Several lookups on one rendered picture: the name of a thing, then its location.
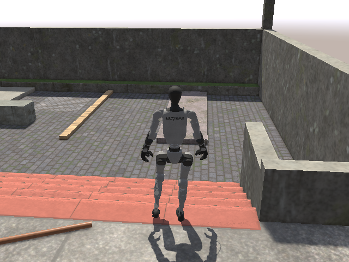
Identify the robot left thigh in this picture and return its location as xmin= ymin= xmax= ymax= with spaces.
xmin=156 ymin=151 xmax=167 ymax=183

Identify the left robot forearm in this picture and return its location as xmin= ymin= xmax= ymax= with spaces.
xmin=142 ymin=131 xmax=153 ymax=152

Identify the right robot upper arm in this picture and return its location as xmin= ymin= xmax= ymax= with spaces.
xmin=186 ymin=110 xmax=201 ymax=140

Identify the robot thigh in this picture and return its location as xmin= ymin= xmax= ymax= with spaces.
xmin=178 ymin=152 xmax=193 ymax=189
xmin=156 ymin=151 xmax=167 ymax=183

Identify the right robot forearm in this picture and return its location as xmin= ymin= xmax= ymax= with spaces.
xmin=196 ymin=131 xmax=207 ymax=151

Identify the left robot upper arm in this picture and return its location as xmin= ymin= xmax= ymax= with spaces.
xmin=148 ymin=110 xmax=164 ymax=140

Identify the robot left hand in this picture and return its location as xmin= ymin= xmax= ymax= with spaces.
xmin=141 ymin=151 xmax=153 ymax=162

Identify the robot right hand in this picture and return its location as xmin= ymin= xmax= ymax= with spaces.
xmin=195 ymin=149 xmax=208 ymax=160

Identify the robot right thigh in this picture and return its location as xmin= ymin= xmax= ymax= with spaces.
xmin=178 ymin=152 xmax=193 ymax=189

